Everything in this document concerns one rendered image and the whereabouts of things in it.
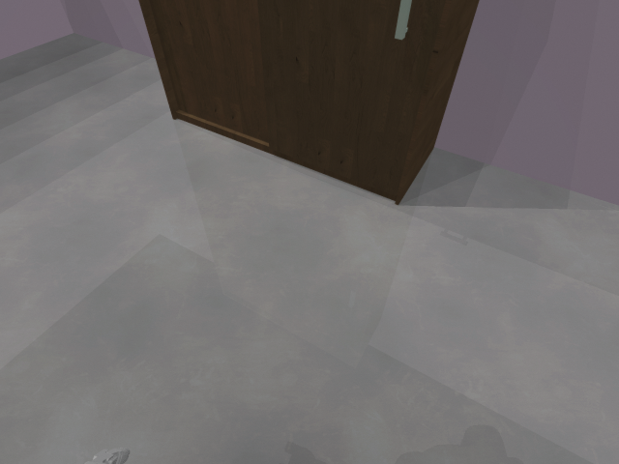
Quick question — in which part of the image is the wardrobe door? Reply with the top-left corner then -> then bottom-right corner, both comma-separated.
149,0 -> 269,142
257,0 -> 446,196

